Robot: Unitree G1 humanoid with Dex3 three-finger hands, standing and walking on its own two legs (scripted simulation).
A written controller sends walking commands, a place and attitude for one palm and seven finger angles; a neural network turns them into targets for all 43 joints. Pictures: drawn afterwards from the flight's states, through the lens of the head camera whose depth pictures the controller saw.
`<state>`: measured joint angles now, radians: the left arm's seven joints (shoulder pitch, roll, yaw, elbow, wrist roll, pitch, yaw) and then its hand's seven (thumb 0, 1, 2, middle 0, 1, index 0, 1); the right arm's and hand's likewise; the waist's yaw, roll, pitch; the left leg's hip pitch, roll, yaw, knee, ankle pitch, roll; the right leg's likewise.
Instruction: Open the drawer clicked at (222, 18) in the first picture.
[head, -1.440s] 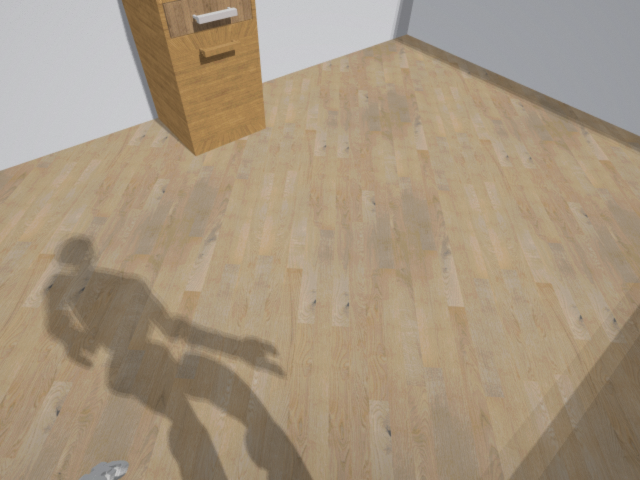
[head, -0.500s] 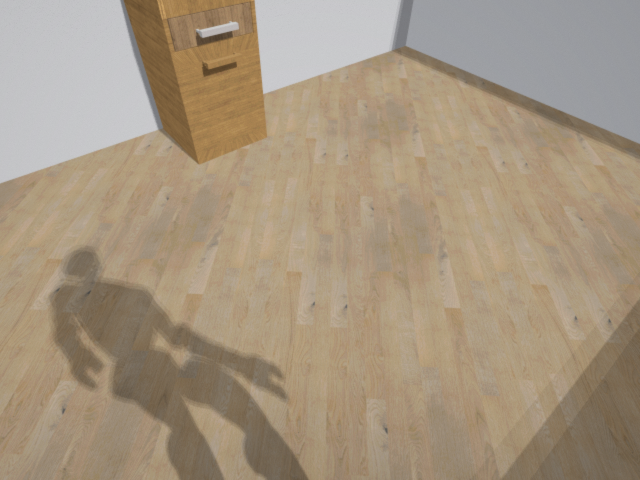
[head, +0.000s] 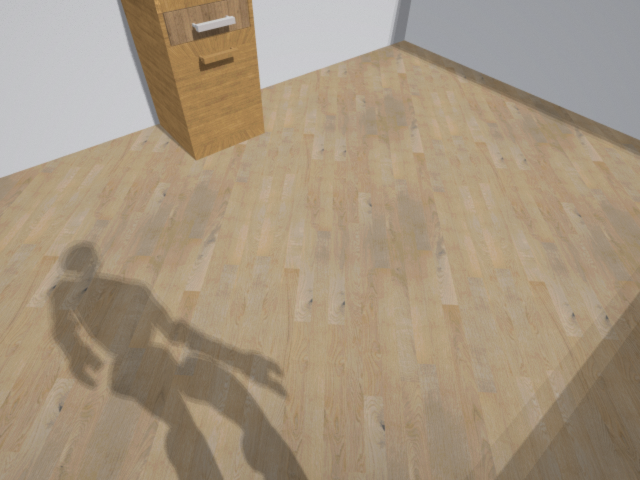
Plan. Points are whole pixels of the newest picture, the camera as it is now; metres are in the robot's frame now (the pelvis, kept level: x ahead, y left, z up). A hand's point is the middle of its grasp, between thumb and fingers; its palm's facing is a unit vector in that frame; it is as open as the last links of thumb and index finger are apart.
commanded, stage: look at it before walking up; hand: left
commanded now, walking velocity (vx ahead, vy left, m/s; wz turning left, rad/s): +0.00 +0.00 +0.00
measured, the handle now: (213, 22) +1.84 +0.56 -0.13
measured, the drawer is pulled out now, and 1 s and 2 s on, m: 0.00 0.00 0.00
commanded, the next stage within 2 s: walk to a spot facing it in 0.20 s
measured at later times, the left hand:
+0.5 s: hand out of the picture +0.07 +0.22 -0.17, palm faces -0.03 -0.96 -0.27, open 7.4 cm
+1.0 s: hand (232, 375) +0.33 +0.17 -0.20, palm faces -0.15 -0.98 -0.15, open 7.4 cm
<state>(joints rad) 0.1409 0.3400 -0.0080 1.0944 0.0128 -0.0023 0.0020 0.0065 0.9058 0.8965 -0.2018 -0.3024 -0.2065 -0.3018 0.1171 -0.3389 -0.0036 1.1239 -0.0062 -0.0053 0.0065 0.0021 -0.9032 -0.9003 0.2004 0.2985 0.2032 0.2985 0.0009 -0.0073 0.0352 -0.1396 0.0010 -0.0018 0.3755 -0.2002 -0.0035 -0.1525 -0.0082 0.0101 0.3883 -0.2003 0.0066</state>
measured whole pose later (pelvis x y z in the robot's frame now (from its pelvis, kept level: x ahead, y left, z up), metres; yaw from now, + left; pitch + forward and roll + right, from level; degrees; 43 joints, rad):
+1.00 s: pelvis +0.21 +0.01 -0.03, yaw -7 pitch -1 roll -2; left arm 0.12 0.19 0.04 1.00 0.02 -0.02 -0.02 0.01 0.91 0.90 -0.20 -0.30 -0.20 -0.30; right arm 0.56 -0.09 0.00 1.24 -0.01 -0.07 -0.03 0.00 -0.90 -0.90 0.20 0.30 0.20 0.30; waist -0.03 0.00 0.12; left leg 0.21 0.04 0.17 0.31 -0.49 0.00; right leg -0.53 -0.01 -0.17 0.71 -0.21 -0.07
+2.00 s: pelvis +0.66 -0.06 -0.02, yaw -12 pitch -1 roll +1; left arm 0.16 0.15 0.07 1.01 0.03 -0.07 -0.01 0.00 0.91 0.90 -0.20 -0.30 -0.20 -0.30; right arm 0.39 -0.15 -0.06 1.17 -0.02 -0.01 0.01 0.00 -0.91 -0.90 0.20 0.30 0.20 0.30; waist -0.03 0.04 0.07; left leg -0.25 0.12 0.10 1.06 -0.46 0.00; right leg -0.36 -0.08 -0.17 0.66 -0.27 -0.04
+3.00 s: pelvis +1.07 -0.14 -0.02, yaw -15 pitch -2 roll +1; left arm 0.10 0.15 0.06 0.99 0.02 -0.07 -0.01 0.00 0.91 0.90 -0.20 -0.30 -0.20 -0.30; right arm 0.45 -0.11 -0.04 1.18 -0.01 -0.02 0.01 0.00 -0.91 -0.90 0.20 0.30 0.20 0.30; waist -0.05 0.03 0.10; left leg -0.17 0.11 0.14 0.97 -0.49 -0.01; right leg -0.39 -0.06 -0.16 0.65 -0.22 -0.07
